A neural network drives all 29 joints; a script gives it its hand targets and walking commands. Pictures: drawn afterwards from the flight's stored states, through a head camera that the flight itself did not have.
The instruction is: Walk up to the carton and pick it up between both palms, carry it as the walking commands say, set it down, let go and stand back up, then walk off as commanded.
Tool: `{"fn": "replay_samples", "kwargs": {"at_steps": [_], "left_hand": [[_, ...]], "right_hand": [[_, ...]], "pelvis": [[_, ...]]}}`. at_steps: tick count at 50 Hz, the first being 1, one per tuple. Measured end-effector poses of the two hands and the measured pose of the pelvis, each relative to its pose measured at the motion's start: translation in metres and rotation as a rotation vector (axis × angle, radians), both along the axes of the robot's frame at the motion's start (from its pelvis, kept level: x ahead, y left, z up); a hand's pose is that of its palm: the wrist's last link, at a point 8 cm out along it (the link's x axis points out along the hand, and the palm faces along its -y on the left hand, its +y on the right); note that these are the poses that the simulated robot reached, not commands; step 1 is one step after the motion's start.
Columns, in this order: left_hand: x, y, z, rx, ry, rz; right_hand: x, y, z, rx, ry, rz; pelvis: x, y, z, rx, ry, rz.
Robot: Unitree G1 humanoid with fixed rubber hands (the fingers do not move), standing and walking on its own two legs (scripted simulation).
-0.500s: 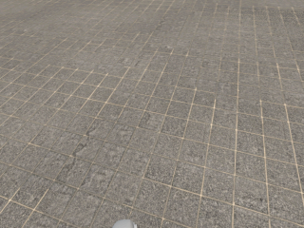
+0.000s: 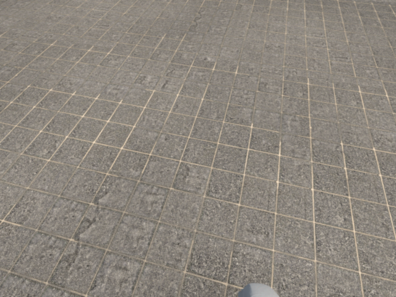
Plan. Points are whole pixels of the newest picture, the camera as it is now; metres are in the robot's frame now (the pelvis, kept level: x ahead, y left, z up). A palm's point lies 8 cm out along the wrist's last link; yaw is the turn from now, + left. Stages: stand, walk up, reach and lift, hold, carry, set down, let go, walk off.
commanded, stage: stand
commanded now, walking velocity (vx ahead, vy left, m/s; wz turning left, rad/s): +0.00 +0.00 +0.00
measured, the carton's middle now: out of the picture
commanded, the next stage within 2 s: walk off in 1.42 s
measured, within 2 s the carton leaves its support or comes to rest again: neither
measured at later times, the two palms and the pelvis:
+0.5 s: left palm out of the picture +0.09 +0.17 -0.14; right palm out of the picture +0.08 -0.26 -0.15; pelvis +0.08 -0.05 +0.00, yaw +1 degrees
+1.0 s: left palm out of the picture +0.06 +0.15 -0.15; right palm out of the picture +0.04 -0.24 -0.15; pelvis +0.09 -0.05 +0.00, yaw +0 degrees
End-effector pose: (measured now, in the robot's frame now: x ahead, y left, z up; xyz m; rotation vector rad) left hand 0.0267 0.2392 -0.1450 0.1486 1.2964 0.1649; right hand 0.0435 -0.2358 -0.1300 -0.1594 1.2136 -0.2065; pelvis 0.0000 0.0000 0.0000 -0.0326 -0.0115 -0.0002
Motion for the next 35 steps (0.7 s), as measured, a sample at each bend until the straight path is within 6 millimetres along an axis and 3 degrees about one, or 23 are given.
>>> {"fn": "replay_samples", "kwargs": {"at_steps": [2,4,7,10,14,18,22,28,35], "left_hand": [[0.042,0.001,0.004,0.003,-0.073,-0.021],[0.072,-0.004,0.006,-0.005,-0.118,-0.026],[0.094,-0.02,0.005,-0.024,-0.128,-0.04],[0.101,-0.04,0.0,-0.034,-0.1,-0.055],[0.1,-0.053,-0.002,0.008,-0.081,-0.037],[0.091,-0.059,0.005,0.023,-0.055,-0.013],[0.074,-0.067,0.004,0.02,-0.01,0.027],[0.045,-0.081,-0.002,-0.023,0.079,0.06],[0.025,-0.093,-0.006,-0.06,0.146,0.068]], "right_hand": [[-0.025,-0.003,0.002,-0.008,0.089,-0.028],[-0.042,-0.002,0.003,0.0,0.158,-0.046],[-0.052,0.0,-0.001,0.028,0.206,-0.07],[-0.046,0.002,-0.013,0.07,0.212,-0.085],[-0.018,-0.002,-0.031,0.12,0.191,-0.076],[0.015,-0.007,-0.031,0.13,0.146,-0.04],[0.034,-0.019,-0.027,0.11,0.139,-0.011],[0.035,-0.032,-0.021,0.072,0.173,-0.007],[0.023,-0.029,-0.02,0.07,0.22,-0.019]], "pelvis": [[0.01,-0.002,0.003,0.003,-0.003,0.005],[0.02,-0.004,0.003,0.011,-0.005,0.0],[0.034,-0.01,0.002,0.031,-0.007,-0.01],[0.048,-0.019,-0.004,0.057,-0.01,-0.01],[0.065,-0.034,-0.01,0.064,-0.013,-0.018],[0.074,-0.043,-0.006,0.052,-0.01,0.003],[0.079,-0.05,-0.003,0.04,-0.01,0.009],[0.084,-0.054,-0.001,0.032,-0.011,0.01],[0.087,-0.054,-0.001,0.03,-0.011,0.007]]}}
